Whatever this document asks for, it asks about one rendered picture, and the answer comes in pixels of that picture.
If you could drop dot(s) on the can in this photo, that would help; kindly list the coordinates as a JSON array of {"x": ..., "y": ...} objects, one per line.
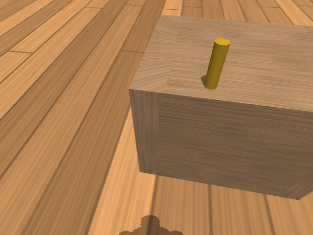
[{"x": 219, "y": 52}]

